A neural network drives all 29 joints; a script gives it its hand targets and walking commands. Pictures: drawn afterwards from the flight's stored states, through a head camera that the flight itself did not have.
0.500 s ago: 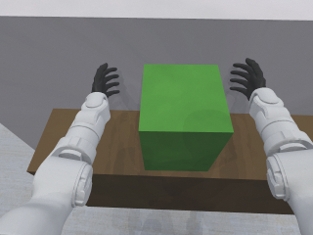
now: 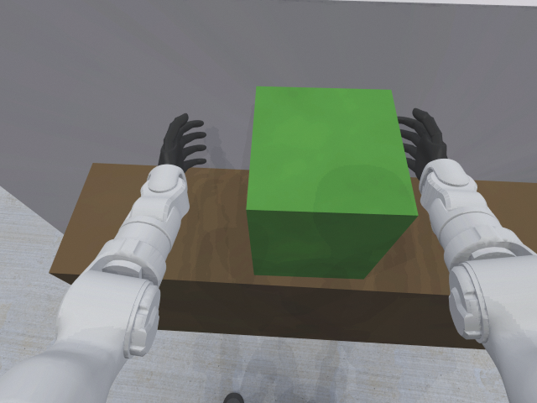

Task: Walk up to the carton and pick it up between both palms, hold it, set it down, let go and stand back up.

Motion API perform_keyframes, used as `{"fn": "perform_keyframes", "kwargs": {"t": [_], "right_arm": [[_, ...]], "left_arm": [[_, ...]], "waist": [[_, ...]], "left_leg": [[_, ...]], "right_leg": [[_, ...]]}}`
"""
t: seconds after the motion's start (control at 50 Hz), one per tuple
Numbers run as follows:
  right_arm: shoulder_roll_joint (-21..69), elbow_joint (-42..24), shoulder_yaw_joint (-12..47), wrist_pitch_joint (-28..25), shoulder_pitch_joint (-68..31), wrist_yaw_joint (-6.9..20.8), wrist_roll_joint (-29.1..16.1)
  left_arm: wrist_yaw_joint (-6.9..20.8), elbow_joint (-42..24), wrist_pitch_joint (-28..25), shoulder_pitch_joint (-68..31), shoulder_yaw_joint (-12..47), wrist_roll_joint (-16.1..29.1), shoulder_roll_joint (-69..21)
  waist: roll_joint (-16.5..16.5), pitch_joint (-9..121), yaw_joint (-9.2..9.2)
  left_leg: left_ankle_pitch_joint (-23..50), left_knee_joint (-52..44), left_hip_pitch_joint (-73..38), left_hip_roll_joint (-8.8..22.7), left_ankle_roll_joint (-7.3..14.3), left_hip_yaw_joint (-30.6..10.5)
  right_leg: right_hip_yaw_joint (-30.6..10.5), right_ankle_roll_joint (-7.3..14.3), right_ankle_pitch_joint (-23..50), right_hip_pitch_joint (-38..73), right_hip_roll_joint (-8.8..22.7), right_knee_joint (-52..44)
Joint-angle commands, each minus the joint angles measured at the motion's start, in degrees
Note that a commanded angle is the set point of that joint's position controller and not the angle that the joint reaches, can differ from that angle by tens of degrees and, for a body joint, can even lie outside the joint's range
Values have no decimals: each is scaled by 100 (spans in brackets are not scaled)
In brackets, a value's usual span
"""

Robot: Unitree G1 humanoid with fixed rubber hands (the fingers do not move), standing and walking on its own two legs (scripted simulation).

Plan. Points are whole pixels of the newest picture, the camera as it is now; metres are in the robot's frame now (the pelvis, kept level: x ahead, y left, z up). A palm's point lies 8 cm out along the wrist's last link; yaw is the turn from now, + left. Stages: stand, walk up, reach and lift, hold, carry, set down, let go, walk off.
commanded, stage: reach and lift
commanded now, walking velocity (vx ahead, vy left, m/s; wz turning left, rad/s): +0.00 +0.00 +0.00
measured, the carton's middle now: (315, 192) +0.45 -0.03 -0.01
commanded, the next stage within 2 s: none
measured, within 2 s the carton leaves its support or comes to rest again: leaves its support in 1.64 s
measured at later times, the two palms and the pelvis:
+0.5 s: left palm (207, 170) +0.46 +0.15 +0.01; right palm (410, 171) +0.48 -0.18 +0.02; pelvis +0.02 +0.00 +0.00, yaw -1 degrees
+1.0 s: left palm (218, 167) +0.46 +0.13 +0.02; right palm (403, 169) +0.48 -0.17 +0.03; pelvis +0.03 -0.01 +0.00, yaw -1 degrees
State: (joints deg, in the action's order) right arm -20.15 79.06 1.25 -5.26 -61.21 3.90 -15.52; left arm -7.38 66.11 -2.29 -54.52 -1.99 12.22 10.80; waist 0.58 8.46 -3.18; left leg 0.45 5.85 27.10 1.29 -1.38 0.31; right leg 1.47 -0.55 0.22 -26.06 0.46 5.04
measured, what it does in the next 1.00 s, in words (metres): stands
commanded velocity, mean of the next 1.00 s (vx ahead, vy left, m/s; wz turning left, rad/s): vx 0.00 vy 0.00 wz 0.00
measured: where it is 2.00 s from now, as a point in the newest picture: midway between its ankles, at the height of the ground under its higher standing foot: outside the picture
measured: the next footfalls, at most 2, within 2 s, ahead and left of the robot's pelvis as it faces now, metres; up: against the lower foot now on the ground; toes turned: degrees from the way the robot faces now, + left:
none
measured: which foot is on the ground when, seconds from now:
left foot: down 0.00-1.00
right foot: down 0.00-1.00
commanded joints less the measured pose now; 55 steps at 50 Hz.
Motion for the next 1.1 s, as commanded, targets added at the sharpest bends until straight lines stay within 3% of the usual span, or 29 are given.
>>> {"fn": "perform_keyframes", "kwargs": {"t": [0.0, 0.02, 0.12, 0.18, 0.24, 0.26, 0.32, 0.34, 0.38, 0.42, 0.46, 0.52, 0.54, 0.56, 0.58, 0.6, 0.68, 0.8, 0.84, 0.9, 1.0, 1.02, 1.08], "right_arm": [[-893, -858, -248, -278, -2154, -56, 153], [-867, -866, -276, -302, -2088, -52, 234], [-642, -732, -304, -385, -1983, -124, 256], [-485, -644, -431, -446, -1890, -151, 435], [-287, -686, -501, -583, -1863, -161, 539], [-286, -702, -568, -621, -1797, -166, 617], [-277, -620, -729, -664, -1719, -187, 813], [-141, -644, -646, -685, -1763, -193, 774], [-98, -782, -709, -717, -1811, -248, 876], [-60, -896, -864, -690, -1774, -286, 1012], [167, -977, -911, -669, -1759, -273, 1083], [275, -976, -988, -659, -1714, -293, 1201], [287, -901, -1016, -643, -1605, -289, 1230], [304, -984, -1070, -623, -1618, -296, 1303], [332, -978, -1151, -614, -1548, -308, 1380], [392, -1045, -1198, -633, -1582, -315, 1465], [652, -1301, -1274, -663, -1877, -359, 1637], [1044, -1150, -1389, -542, -1809, -363, 1848], [1087, -1340, -1526, -520, -1892, -376, 1998], [1693, -1488, -1505, -466, -2032, -294, 2141], [3647, -1476, -1782, -478, -1832, 115, 2955], [3888, -1571, -1854, -509, -1825, 183, 3148], [4136, -1656, -2025, -562, -1501, 240, 3438]], "left_arm": [[-29, -799, -279, -2055, -154, -179, 376], [-36, -755, -297, -2017, -124, -202, 321], [-27, -534, -439, -1859, -252, -332, 202], [-38, -448, -552, -1725, -360, -450, 116], [-65, -408, -651, -1746, -550, -590, 4], [-71, -403, -682, -1667, -592, -670, 19], [-38, -579, -778, -1764, -638, -870, -39], [-30, -579, -803, -1786, -591, -846, -112], [-54, -446, -797, -1652, -705, -888, -188], [-62, -539, -824, -1572, -824, -1019, -204], [-25, -653, -828, -1661, -899, -1168, -340], [1, -722, -840, -1674, -932, -1230, -505], [-12, -761, -830, -1623, -1000, -1278, -470], [0, -740, -824, -1570, -1008, -1330, -497], [-32, -722, -804, -1539, -1096, -1420, -523], [-35, -727, -796, -1573, -1155, -1502, -537], [-60, -692, -818, -1671, -1403, -1728, -699], [-30, -851, -654, -1765, -1449, -1966, -948], [-19, -898, -647, -1810, -1606, -2056, -1000], [113, -986, -576, -1862, -1706, -2283, -1586], [619, -1196, -610, -2021, -1958, -3001, -3290], [708, -1154, -640, -2038, -1967, -3141, -3580], [857, -1229, -688, -1862, -2035, -3479, -3824]], "waist": [[64, 3690, 88], [226, 3772, 111], [85, 3532, 77], [168, 3532, 128], [184, 3547, 14], [180, 3425, 54], [96, 3707, 90], [14, 3688, 15], [276, 3843, 47], [276, 3938, 82], [108, 3997, 3], [117, 4051, 81], [252, 4045, 79], [137, 4027, 145], [214, 3975, 59], [83, 4003, 38], [297, 3986, -9], [214, 3784, -59], [444, 3969, 2], [255, 3889, -114], [286, 3811, -40], [326, 3879, 78], [140, 3715, 51]], "left_leg": [[1792, 508, -1808, -171, -290, -151], [1870, 515, -1796, -157, -307, -166], [1799, 486, -1450, -167, -281, -175], [1800, 436, -1298, -133, -249, -184], [1925, 434, -1293, -171, -245, -139], [2021, 409, -1223, -161, -229, -129], [2112, 402, -1387, -172, -285, -126], [2171, 366, -1368, -164, -280, -105], [2315, 371, -1417, -167, -263, -66], [2420, 312, -1373, -161, -251, -116], [2643, 362, -1356, -192, -264, -53], [2730, 327, -1499, -195, -238, -34], [2830, 347, -1590, -192, -270, -54], [2744, 343, -1562, -180, -227, -32], [2753, 297, -1540, -163, -232, -81], [2779, 291, -1552, -165, -241, -50], [2592, 192, -1379, -168, -169, -19], [2094, -42, -1328, -194, -127, 64], [2179, -15, -1419, -171, -90, 25], [2063, -130, -1471, -219, -9, 41], [2133, -655, -1622, -173, 95, -9], [2187, -728, -1750, -203, 104, 15], [2153, -921, -2022, -206, 169, -11]], "right_leg": [[-245, -260, 1640, 1561, -161, 417], [-202, -286, 1651, 1512, -191, 438], [-302, -231, 1850, 1744, -160, 569], [-296, -212, 1967, 1815, -162, 540], [-316, -205, 2086, 1788, -117, 539], [-350, -247, 2237, 1836, -112, 538], [-317, -240, 2301, 1880, -161, 541], [-323, -218, 2363, 1945, -147, 547], [-283, -232, 2608, 2015, -157, 563], [-319, -245, 2850, 2202, -142, 546], [-324, -223, 2937, 2192, -157, 547], [-274, -225, 3082, 2111, -162, 539], [-267, -221, 3101, 2108, -188, 556], [-285, -232, 3130, 2189, -185, 525], [-254, -214, 3028, 2172, -190, 469], [-269, -199, 3035, 2155, -189, 423], [-269, -200, 3201, 2260, -174, 542], [-247, -202, 2794, 2444, -158, 369], [-203, -189, 2879, 2389, -202, 446], [-238, -199, 2783, 2476, -204, 371], [-219, -117, 3090, 2758, -171, 8], [-149, -133, 3175, 2635, -180, -41], [-99, -104, 3009, 2422, -214, -306]]}}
